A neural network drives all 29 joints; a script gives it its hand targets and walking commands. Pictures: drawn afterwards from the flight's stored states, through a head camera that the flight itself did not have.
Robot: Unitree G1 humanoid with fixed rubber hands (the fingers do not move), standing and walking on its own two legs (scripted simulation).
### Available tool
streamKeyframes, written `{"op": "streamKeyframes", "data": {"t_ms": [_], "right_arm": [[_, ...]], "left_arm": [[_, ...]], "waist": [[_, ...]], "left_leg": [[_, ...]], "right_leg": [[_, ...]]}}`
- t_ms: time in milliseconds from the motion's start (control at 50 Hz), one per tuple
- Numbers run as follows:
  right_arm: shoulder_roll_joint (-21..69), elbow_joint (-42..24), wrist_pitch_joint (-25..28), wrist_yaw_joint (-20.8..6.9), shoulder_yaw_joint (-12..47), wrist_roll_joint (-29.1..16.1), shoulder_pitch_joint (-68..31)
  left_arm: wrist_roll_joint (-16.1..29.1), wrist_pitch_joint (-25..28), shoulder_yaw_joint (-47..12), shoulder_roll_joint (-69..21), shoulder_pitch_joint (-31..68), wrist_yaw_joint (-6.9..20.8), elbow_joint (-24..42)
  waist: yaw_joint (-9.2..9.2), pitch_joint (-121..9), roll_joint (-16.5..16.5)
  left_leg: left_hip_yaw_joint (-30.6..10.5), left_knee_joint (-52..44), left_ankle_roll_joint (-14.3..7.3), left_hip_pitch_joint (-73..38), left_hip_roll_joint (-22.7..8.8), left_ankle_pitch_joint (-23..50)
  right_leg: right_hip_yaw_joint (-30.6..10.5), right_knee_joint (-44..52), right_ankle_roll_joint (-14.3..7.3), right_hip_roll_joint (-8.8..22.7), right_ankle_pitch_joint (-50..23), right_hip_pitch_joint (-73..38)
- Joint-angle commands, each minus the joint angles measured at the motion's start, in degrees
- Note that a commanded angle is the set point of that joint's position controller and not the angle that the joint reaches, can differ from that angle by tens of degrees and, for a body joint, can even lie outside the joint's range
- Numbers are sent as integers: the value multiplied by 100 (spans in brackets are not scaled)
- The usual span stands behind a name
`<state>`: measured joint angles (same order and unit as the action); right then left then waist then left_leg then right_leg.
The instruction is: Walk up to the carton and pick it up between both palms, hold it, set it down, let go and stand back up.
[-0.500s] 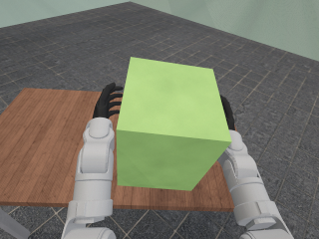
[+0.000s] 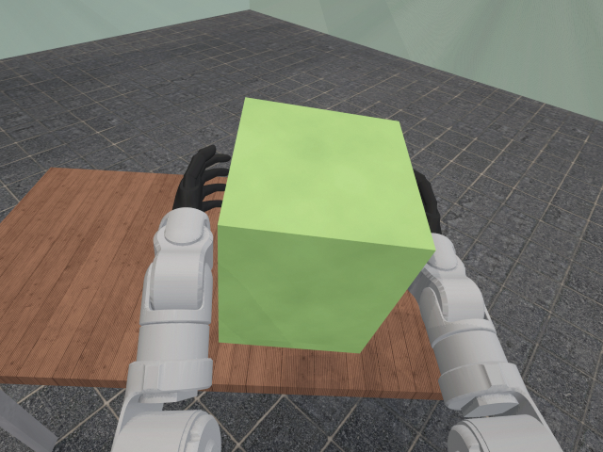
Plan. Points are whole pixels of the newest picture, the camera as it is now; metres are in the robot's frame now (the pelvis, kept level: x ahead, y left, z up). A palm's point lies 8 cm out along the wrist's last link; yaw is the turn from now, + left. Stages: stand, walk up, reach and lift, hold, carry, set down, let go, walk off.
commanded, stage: hold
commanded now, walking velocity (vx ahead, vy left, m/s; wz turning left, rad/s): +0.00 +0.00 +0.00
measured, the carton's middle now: (306, 234) +0.37 -0.01 +0.13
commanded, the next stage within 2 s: none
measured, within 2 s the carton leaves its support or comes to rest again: neither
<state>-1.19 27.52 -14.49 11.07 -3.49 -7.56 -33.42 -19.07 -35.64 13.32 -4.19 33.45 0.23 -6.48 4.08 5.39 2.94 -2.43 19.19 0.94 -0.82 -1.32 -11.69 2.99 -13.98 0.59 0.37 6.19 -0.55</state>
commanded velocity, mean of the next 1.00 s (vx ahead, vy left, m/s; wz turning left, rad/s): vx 0.00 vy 0.00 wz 0.00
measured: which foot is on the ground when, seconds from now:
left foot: down 0.00-1.00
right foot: down 0.00-1.00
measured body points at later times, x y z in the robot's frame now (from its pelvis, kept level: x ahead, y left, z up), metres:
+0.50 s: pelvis +0.00 +0.00 +0.00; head -0.03 +0.03 +0.45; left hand +0.38 +0.15 +0.19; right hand +0.37 -0.14 +0.16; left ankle +0.00 +0.13 -0.75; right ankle +0.03 -0.13 -0.75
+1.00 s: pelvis +0.00 +0.00 +0.00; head -0.03 +0.02 +0.45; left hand +0.37 +0.15 +0.18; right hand +0.37 -0.15 +0.16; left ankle +0.00 +0.13 -0.75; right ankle +0.03 -0.13 -0.75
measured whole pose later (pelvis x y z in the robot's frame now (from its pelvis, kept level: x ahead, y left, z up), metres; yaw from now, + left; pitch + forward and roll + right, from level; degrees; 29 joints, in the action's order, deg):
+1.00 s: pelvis +0.00 +0.00 +0.00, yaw +0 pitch -10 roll -1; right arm -1.1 26.3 -16.6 11.9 -2.2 -8.5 -34.5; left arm -20.3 -38.9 15.1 -4.4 33.4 2.2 -3.1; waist 4.0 6.1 3.0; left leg -2.9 19.2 1.2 -2.3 -1.6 -11.8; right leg 3.5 -14.0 0.3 0.1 6.5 -2.3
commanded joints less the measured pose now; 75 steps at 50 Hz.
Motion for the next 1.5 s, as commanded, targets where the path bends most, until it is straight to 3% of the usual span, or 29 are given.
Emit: {"op": "streamKeyframes", "data": {"t_ms": [0, 80, 140, 240, 280, 520, 560, 640, 800, 880, 980, 1040, 1200, 1320, 1420, 1480], "right_arm": [[3275, -1884, 619, -461, 2525, -351, -4727], [3244, -1603, 494, -449, 2398, -296, -4592], [3228, -1579, 456, -451, 2326, -289, -4595], [3328, -1928, 436, -362, 2582, -481, -4612], [3325, -1922, 401, -328, 2600, -479, -4543], [3169, -1953, 369, -451, 2521, -512, -4617], [3098, -1907, 386, -461, 2449, -473, -4623], [3105, -1767, 386, -485, 2336, -372, -4664], [3202, -1957, 389, -396, 2559, -498, -4530], [3164, -1732, 316, -385, 2499, -411, -4407], [3292, -2161, 402, -360, 2610, -457, -4587], [3287, -2108, 413, -381, 2640, -480, -4644], [3170, -1735, 366, -382, 2387, -327, -4525], [3219, -1921, 435, -410, 2456, -420, -4638], [3206, -1698, 422, -442, 2361, -344, -4572], [3211, -1878, 451, -430, 2412, -398, -4607]], "left_arm": [[797, 208, -2670, -3280, 3096, 811, 105], [684, 104, -2478, -3169, 3107, 873, -51], [676, 40, -2431, -3152, 3072, 914, -6], [784, 35, -2585, -3187, 3066, 939, 344], [785, 11, -2599, -3143, 3124, 960, 416], [746, -124, -2671, -3213, 3090, 902, 576], [770, -113, -2718, -3227, 3200, 875, 561], [683, -155, -2562, -3196, 3126, 891, 311], [741, -120, -2620, -3183, 2979, 931, 503], [558, -167, -2353, -2988, 2997, 992, 365], [684, -96, -2529, -3095, 3118, 997, 592], [681, -74, -2550, -3085, 3228, 935, 575], [568, -165, -2319, -3038, 3046, 1000, 166], [657, -113, -2488, -3140, 3148, 975, 392], [608, -113, -2436, -3122, 3187, 958, 296], [677, -95, -2551, -3121, 3204, 947, 462]], "waist": [[-14, -2599, -253], [3, -2297, -248], [26, -2334, -212], [92, -2716, -289], [118, -2547, -300], [33, -2334, -461], [96, -2367, -511], [48, -2181, -366], [104, -2570, -408], [34, -2212, -338], [13, -2515, -287], [-40, -2529, -367], [36, -2135, -235], [33, -2408, -423], [33, -2218, -407], [51, -2421, -442]], "left_leg": [[318, -78, 34, -103, 384, 1486], [347, -214, -28, 43, 373, 1026], [351, -237, -7, -19, 373, 1102], [331, -27, 63, -168, 428, 1782], [342, -49, 59, -138, 442, 1704], [313, -119, 152, -165, 326, 1682], [317, -127, 161, -169, 332, 1632], [351, -237, 93, -42, 316, 1294], [344, -36, 126, -234, 374, 1903], [395, -160, 51, -79, 388, 1458], [389, -95, 71, -90, 420, 1635], [355, -91, 53, -87, 395, 1540], [404, -272, 10, 19, 365, 1137], [390, -126, 102, -113, 352, 1584], [399, -220, 70, -25, 352, 1272], [391, -161, 98, -83, 353, 1486]], "right_leg": [[233, -141, 130, -311, -1045, -1050], [211, -68, 136, -271, -660, -993], [238, -47, 127, -291, -647, -1076], [204, -175, 164, -312, -1524, -1410], [194, -172, 172, -309, -1500, -1357], [311, -83, 51, -403, -702, -1071], [312, -62, 50, -385, -609, -1026], [313, -17, 39, -361, -314, -982], [265, -140, 93, -341, -1215, -1267], [269, -98, 115, -296, -900, -1218], [283, -153, 158, -309, -1196, -1351], [282, -126, 141, -334, -978, -1187], [277, -38, 114, -299, -499, -1093], [310, -101, 66, -330, -753, -1181], [322, -69, 77, -309, -415, -1031], [319, -90, 71, -321, -639, -1126]]}}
